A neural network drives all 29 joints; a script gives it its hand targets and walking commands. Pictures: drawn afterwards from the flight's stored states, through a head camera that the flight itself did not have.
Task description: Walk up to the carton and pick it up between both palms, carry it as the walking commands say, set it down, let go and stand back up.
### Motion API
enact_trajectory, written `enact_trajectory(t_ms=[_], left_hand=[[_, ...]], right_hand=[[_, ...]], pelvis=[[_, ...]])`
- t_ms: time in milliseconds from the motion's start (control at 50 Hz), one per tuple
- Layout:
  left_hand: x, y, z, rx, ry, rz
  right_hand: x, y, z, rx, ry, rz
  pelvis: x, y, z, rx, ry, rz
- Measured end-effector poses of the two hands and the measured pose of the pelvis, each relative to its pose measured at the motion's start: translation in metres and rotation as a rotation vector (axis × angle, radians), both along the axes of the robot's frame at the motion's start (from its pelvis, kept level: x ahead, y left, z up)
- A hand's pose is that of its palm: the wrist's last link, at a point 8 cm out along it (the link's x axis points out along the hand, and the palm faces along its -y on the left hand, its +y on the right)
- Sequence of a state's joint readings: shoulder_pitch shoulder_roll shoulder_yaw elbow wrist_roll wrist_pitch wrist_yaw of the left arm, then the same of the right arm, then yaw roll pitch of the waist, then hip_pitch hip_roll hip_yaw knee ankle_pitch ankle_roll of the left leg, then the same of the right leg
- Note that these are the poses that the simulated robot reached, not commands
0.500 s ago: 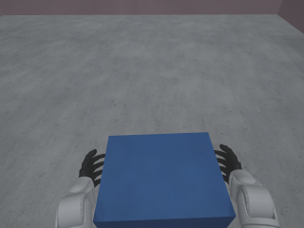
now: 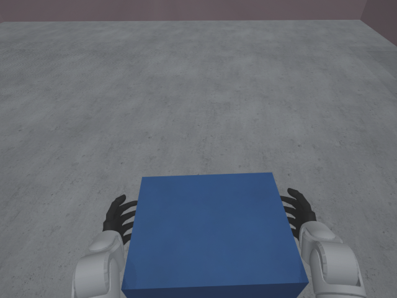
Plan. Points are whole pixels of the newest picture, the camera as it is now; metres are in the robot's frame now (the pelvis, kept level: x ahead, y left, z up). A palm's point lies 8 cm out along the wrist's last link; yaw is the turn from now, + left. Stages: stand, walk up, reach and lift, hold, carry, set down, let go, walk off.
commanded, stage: carry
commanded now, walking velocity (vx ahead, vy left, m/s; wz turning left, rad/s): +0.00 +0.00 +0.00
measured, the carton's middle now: (209, 251) +0.26 +0.00 -0.03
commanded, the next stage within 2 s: none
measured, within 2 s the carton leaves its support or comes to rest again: neither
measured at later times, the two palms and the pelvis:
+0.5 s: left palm (109, 238) +0.25 +0.18 +0.07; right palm (308, 230) +0.25 -0.18 +0.07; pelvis -0.01 +0.00 +0.00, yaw +0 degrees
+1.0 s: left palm (89, 278) +0.18 +0.20 +0.08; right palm (319, 267) +0.18 -0.17 +0.08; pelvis -0.05 +0.02 -0.01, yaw +0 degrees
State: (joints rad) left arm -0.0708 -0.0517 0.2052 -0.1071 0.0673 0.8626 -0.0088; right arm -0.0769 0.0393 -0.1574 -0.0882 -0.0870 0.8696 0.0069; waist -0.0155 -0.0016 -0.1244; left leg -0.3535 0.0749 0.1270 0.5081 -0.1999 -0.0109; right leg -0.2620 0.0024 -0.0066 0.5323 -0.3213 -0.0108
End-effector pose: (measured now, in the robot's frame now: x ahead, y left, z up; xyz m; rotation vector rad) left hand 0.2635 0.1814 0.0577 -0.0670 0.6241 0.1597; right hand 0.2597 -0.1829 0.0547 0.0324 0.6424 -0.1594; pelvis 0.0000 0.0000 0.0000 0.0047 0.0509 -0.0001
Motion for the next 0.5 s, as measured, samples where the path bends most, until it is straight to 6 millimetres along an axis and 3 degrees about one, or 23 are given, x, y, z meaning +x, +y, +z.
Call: enact_trajectory(t_ms=[500], left_hand=[[-0.012, 0.003, 0.014, -0.023, -0.007, 0.007]], right_hand=[[-0.015, 0.003, 0.015, 0.014, -0.009, -0.020]], pelvis=[[-0.005, 0.005, 0.000, -0.003, -0.002, -0.006]])
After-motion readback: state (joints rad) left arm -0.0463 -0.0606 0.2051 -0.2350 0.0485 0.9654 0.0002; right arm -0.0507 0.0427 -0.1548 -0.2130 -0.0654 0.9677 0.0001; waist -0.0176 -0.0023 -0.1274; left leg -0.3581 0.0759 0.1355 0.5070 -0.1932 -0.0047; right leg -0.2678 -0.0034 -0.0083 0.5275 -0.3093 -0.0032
